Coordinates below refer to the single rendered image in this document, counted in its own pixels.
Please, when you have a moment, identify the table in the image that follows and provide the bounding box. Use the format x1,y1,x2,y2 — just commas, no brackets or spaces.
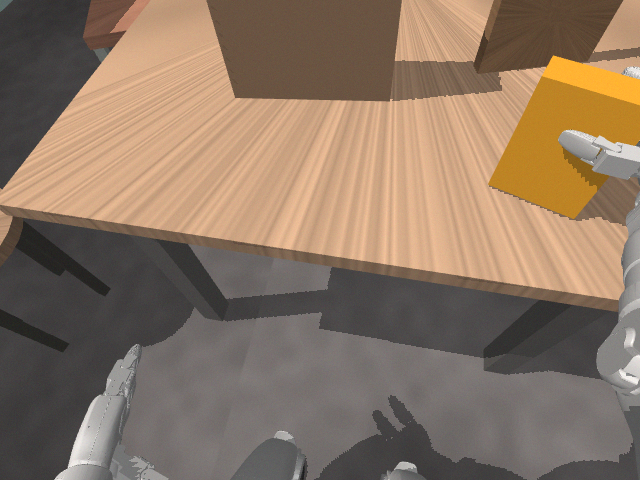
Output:
0,0,640,375

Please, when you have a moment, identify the left robot arm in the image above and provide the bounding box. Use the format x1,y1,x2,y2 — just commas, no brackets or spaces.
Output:
54,464,113,480

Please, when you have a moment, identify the right robot hand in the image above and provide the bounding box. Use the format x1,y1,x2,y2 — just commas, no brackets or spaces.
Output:
558,66,640,186

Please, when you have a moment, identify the chair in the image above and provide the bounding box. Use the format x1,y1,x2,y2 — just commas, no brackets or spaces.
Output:
83,0,150,63

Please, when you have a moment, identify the right robot arm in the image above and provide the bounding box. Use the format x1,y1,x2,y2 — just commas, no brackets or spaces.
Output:
596,191,640,480

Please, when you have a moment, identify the stool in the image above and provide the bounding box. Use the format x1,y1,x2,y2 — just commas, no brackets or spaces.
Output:
0,188,111,352

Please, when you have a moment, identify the left robot hand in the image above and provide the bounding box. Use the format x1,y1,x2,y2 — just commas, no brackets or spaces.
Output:
67,344,168,480

